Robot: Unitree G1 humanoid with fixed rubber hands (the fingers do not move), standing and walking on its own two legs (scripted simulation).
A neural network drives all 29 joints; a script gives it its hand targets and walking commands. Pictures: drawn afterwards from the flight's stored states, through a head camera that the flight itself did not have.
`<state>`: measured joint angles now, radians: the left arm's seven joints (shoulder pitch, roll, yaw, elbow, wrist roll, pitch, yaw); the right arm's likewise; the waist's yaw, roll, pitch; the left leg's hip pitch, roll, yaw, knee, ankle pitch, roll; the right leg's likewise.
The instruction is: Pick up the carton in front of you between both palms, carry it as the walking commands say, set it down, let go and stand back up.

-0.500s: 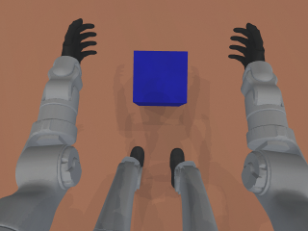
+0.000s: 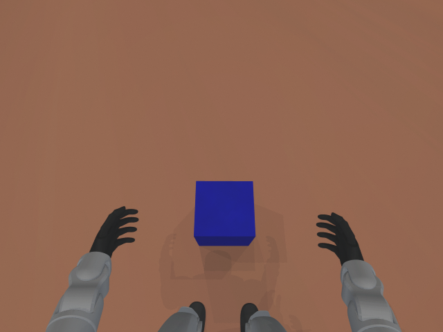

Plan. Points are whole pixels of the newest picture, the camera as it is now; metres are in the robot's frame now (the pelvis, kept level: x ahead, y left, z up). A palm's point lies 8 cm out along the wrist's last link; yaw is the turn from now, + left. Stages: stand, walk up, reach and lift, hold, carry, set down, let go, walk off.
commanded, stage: let go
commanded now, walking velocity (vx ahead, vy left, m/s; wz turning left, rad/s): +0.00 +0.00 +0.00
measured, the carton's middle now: (224, 215) +0.46 +0.01 -0.63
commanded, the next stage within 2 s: stand in 0.68 s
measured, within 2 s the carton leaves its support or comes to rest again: neither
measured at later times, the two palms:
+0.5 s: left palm (88, 296) +0.18 +0.22 -0.04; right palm (383, 314) +0.18 -0.24 -0.04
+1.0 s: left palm (79, 304) +0.16 +0.25 -0.08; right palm out of the picture +0.14 -0.27 -0.08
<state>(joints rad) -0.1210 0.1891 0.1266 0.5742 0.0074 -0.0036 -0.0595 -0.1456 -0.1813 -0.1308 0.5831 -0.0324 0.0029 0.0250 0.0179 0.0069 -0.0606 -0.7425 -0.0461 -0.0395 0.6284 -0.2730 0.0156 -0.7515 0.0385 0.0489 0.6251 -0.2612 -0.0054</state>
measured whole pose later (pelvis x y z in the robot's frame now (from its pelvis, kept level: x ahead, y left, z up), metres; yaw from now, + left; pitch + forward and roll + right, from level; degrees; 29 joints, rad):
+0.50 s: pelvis +0.01 -0.01 +0.02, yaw +1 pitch -5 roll +0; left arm 0.21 0.21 0.05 0.42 0.02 0.14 -0.08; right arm 0.22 -0.21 -0.04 0.42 0.00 0.14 0.07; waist 0.00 0.00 0.11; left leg -0.08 -0.03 -0.06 0.46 -0.28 0.01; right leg -0.09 0.05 0.04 0.46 -0.28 -0.03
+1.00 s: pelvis +0.06 +0.00 +0.02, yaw -1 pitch +3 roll +0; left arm 0.30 0.26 0.01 0.71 0.03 -0.06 0.02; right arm 0.31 -0.27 -0.02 0.72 -0.03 -0.06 -0.01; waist -0.01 -0.01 -0.08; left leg -0.22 -0.03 -0.04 0.52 -0.36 0.02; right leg -0.23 0.05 0.06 0.53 -0.35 -0.02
